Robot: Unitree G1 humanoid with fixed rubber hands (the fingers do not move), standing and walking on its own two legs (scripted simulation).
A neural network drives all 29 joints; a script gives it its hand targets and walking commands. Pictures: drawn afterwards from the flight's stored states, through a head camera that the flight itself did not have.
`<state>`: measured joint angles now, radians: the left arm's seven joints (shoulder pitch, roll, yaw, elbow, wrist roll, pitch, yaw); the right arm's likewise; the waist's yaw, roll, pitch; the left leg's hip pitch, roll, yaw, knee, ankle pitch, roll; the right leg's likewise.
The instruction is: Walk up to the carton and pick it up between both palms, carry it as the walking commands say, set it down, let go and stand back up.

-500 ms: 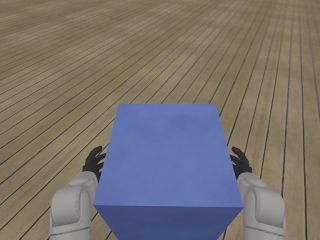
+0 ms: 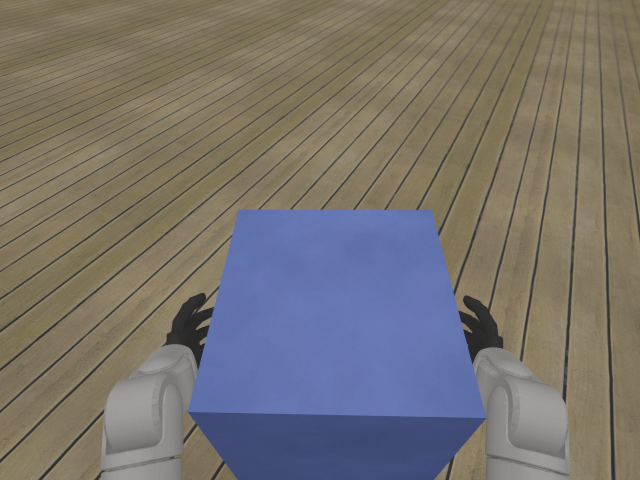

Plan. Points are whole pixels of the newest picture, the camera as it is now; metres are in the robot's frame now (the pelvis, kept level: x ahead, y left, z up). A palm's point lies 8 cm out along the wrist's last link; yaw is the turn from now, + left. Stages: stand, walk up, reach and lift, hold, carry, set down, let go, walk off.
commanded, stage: carry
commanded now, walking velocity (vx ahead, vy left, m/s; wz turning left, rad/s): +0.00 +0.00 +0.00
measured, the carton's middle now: (333, 347) +0.30 +0.00 +0.02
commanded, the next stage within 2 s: none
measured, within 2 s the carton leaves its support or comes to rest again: neither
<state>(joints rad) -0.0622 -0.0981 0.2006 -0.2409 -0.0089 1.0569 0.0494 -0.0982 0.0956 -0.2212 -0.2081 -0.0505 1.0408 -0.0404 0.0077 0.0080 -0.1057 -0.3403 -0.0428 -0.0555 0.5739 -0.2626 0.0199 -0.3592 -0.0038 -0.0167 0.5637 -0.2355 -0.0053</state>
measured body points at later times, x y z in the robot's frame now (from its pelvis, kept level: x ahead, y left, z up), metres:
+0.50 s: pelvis +0.00 -0.01 -0.01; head -0.01 -0.01 +0.44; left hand +0.26 +0.16 +0.07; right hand +0.26 -0.19 +0.07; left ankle +0.02 +0.11 -0.73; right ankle +0.04 -0.12 -0.73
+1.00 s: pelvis -0.01 -0.06 -0.02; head -0.01 -0.06 +0.43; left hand +0.26 +0.08 +0.05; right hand +0.21 -0.27 +0.05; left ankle +0.02 +0.11 -0.73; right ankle +0.00 -0.13 -0.73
